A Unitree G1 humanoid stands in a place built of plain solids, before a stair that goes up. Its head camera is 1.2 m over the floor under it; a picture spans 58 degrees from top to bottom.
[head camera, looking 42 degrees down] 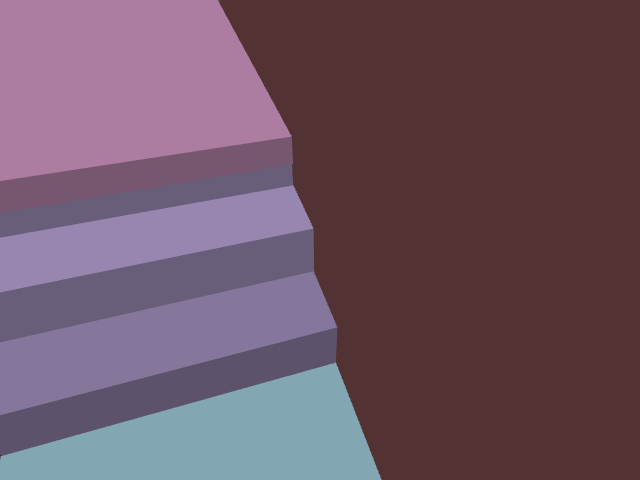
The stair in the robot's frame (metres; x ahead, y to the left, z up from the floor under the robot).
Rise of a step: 0.18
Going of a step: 0.23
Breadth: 0.95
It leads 16 degrees to the left of straight ahead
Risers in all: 3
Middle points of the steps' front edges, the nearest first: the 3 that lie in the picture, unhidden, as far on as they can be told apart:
0.61 0.40 0.18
0.84 0.47 0.37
1.06 0.53 0.55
